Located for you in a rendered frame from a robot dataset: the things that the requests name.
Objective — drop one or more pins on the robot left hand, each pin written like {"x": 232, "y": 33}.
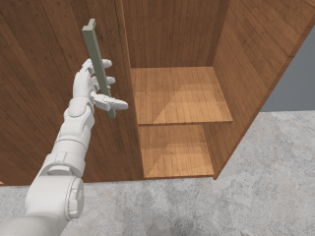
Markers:
{"x": 84, "y": 84}

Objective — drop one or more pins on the robot left forearm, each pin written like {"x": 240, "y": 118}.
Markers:
{"x": 68, "y": 154}

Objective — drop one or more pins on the wardrobe door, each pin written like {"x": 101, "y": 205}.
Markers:
{"x": 42, "y": 48}

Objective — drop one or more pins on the robot left upper arm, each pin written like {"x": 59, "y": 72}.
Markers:
{"x": 53, "y": 201}

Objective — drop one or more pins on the handle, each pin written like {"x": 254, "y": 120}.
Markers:
{"x": 93, "y": 48}

